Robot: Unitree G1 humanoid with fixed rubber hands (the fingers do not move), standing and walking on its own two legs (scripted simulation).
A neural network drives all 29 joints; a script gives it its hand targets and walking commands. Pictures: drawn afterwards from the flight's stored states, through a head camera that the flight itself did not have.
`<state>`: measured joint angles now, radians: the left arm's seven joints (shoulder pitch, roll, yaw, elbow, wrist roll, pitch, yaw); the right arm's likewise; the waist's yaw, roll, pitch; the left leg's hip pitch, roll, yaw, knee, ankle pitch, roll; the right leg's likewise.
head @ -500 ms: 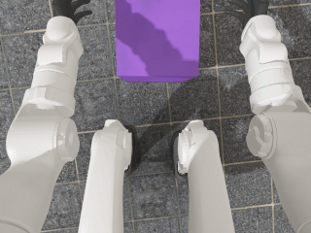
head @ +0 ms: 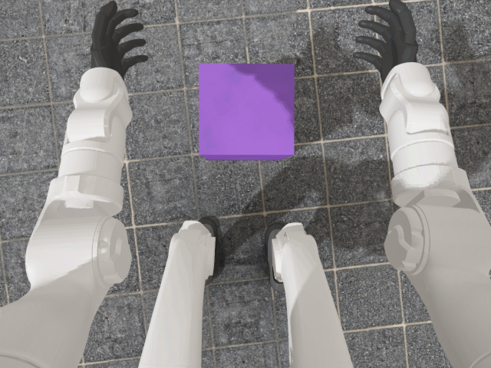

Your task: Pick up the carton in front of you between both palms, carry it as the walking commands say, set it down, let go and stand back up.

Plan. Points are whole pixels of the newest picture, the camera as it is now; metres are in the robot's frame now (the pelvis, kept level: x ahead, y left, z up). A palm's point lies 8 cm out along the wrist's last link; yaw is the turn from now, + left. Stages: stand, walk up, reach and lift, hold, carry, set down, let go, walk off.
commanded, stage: set down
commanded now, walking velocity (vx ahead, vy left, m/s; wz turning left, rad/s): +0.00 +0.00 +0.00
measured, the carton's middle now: (245, 119) +0.50 +0.00 -0.46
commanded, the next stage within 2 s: let go in 0.10 s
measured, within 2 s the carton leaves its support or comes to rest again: neither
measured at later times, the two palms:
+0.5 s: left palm (37, 119) +0.41 +0.22 +0.01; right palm (468, 118) +0.42 -0.22 +0.01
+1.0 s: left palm out of the picture +0.26 +0.24 +0.12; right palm out of the picture +0.27 -0.23 +0.12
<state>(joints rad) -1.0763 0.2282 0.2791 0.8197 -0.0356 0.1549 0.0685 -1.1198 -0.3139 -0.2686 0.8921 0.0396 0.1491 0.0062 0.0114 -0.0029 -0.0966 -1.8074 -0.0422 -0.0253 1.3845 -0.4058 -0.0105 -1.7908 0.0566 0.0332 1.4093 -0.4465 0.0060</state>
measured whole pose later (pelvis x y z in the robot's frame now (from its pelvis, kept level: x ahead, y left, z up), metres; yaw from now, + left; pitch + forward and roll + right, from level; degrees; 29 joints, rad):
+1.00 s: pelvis +0.10 +0.00 +0.19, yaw +0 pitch +5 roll +0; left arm 0.23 0.21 0.05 0.45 -0.01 0.01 -0.06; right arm 0.21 -0.21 -0.06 0.46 0.00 0.01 0.06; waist 0.00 0.00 0.01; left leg -0.29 -0.03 -0.05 0.44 -0.24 0.01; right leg -0.27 0.03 0.05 0.44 -0.26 -0.01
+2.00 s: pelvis +0.15 +0.00 +0.18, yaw +3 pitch +3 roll +0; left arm 0.35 0.26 0.00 0.79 0.01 -0.02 0.03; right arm 0.33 -0.25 0.01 0.81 -0.01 -0.03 -0.03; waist 0.01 0.00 -0.09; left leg -0.26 -0.05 -0.08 0.60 -0.40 0.02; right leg -0.20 0.00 -0.02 0.56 -0.42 0.00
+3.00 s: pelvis +0.11 +0.00 +0.19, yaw +5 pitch -1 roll +0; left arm 0.39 0.16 -0.04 1.13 0.01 0.01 0.05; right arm 0.37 -0.15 0.05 1.13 -0.01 0.00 -0.05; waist 0.01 0.00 0.00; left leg -0.19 -0.04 -0.10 0.51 -0.30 0.01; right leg -0.12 -0.01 -0.05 0.47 -0.34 -0.01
